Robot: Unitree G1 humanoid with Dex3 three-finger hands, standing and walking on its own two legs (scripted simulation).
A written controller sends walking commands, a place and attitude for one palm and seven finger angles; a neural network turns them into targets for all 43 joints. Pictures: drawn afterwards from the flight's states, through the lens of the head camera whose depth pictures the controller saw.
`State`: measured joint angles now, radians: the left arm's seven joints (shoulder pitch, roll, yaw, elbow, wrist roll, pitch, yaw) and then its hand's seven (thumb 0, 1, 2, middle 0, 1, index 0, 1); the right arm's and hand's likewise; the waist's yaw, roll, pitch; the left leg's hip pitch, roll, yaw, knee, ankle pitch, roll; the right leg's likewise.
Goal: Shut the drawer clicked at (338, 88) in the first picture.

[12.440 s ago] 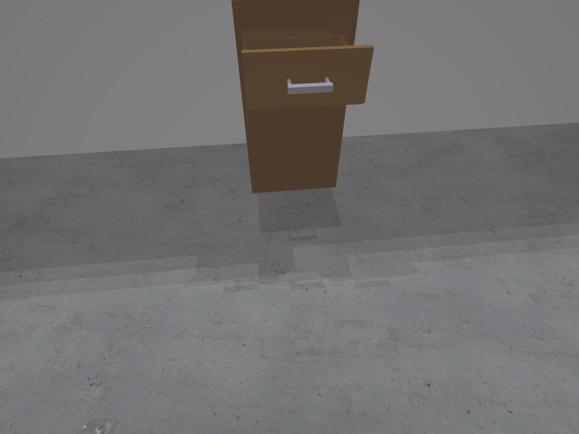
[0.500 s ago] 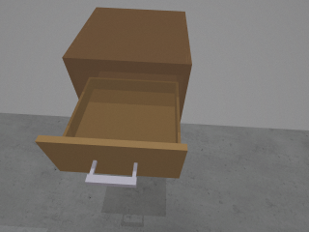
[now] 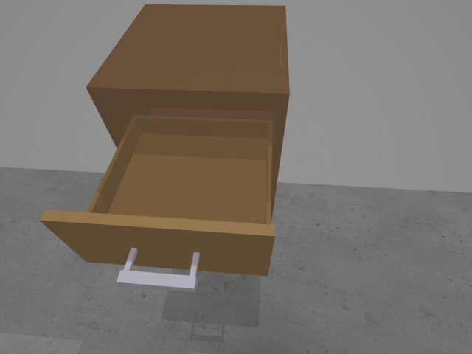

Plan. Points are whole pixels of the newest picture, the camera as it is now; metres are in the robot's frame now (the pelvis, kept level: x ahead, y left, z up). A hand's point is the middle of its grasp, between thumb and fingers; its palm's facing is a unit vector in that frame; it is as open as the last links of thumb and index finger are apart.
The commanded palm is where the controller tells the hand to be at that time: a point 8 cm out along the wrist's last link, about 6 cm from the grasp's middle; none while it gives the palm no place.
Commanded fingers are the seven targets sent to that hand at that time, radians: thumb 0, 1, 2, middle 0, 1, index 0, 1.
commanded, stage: raise the hand and make a fist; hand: left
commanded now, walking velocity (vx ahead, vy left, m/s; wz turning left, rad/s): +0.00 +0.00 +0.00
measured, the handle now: (161, 268) +0.26 +0.16 -0.03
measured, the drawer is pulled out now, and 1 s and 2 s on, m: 0.30 0.30 0.30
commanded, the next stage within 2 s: bring the fist close to the handle in 2.00 s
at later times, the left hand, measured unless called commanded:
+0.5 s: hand out of the picture +0.11 +0.17 -0.02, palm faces +0.12 -0.99 -0.06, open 7.3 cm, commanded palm +0.08 +0.21 -0.03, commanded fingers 0.00 0.90 0.90 -0.62 -0.75 -0.62 -0.75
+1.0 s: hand out of the picture +0.11 +0.15 +0.01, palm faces -0.03 -1.00 -0.02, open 3.6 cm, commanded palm +0.07 +0.20 +0.02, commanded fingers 0.00 0.90 0.90 -1.12 -1.30 -1.12 -1.30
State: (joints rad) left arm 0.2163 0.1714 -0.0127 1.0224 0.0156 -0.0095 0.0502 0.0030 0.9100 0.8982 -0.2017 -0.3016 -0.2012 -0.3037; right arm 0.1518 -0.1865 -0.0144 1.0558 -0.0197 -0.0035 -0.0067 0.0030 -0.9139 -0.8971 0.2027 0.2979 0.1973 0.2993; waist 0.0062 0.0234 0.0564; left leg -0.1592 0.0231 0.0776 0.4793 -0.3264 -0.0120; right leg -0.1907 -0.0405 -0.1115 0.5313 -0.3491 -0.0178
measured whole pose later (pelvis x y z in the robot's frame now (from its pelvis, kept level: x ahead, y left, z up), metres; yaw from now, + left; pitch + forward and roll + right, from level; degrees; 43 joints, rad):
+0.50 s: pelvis -0.05 -0.02 -0.05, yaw -1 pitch +11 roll +1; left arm 0.60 0.13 0.17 0.06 -0.24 -0.58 -0.24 0.01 0.91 0.90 -0.43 -0.55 -0.18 -0.42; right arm 0.14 -0.28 -0.10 0.59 0.00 -0.32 0.00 0.01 -0.91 -0.90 0.20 0.30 0.20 0.30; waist 0.03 -0.01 -0.12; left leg -0.65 0.04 -0.02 0.93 -0.46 -0.06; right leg -0.69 -0.02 -0.10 0.96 -0.46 -0.06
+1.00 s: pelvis -0.07 +0.01 -0.06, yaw -2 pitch +9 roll -1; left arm 0.65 0.15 0.02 -0.23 -0.20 -0.33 -0.15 0.02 0.90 0.90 -0.93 -1.09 -0.93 -1.09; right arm 0.31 -0.21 -0.01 0.55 0.03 -0.27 -0.04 0.02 -0.91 -0.90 0.21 0.30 0.20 0.30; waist -0.02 0.04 -0.11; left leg -0.68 0.02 0.00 1.00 -0.48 -0.01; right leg -0.69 -0.03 -0.07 0.98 -0.44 -0.02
